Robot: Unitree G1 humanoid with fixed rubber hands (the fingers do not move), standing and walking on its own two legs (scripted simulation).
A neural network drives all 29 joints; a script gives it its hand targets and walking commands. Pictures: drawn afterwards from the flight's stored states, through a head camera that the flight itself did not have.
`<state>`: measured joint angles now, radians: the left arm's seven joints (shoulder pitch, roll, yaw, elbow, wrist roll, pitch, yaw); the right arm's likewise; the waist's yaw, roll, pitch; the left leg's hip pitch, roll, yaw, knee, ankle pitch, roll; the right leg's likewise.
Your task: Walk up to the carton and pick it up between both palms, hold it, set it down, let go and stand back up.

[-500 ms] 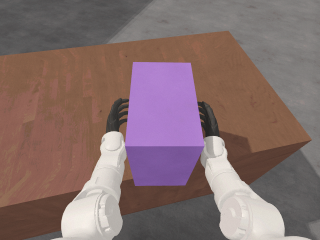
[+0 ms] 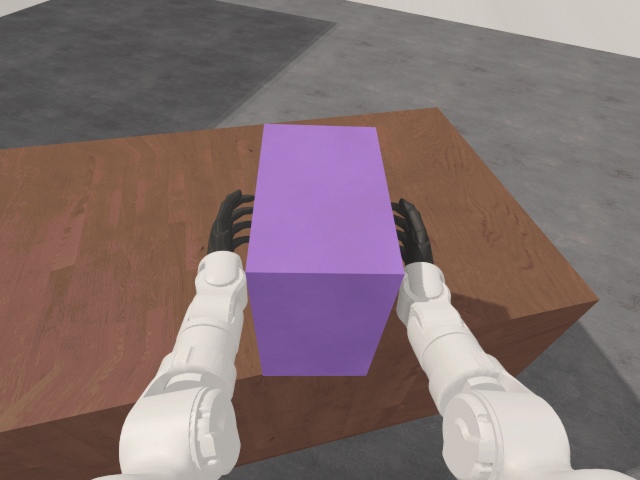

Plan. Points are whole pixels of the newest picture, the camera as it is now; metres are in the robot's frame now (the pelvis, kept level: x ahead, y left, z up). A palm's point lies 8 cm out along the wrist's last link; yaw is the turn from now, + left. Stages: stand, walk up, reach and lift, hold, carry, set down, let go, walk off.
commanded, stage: reach and lift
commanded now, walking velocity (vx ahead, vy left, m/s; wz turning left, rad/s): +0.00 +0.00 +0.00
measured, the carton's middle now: (317, 255) +0.43 +0.01 +0.01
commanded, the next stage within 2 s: hold in 2.00 s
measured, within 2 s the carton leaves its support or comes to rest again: neither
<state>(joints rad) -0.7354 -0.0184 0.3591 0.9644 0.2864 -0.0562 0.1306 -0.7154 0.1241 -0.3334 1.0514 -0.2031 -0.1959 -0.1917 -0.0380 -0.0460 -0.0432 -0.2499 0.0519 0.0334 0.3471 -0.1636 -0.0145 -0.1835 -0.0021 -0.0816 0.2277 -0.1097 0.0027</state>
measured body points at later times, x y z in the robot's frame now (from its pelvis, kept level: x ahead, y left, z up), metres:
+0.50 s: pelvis -0.02 +0.00 +0.00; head -0.03 +0.03 +0.45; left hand +0.40 +0.14 +0.14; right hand +0.38 -0.11 +0.13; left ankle +0.00 +0.12 -0.75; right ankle +0.00 -0.12 -0.75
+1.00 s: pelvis -0.01 +0.01 +0.00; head -0.04 +0.04 +0.45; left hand +0.38 +0.14 +0.18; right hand +0.37 -0.12 +0.15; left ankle +0.00 +0.12 -0.75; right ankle +0.00 -0.12 -0.75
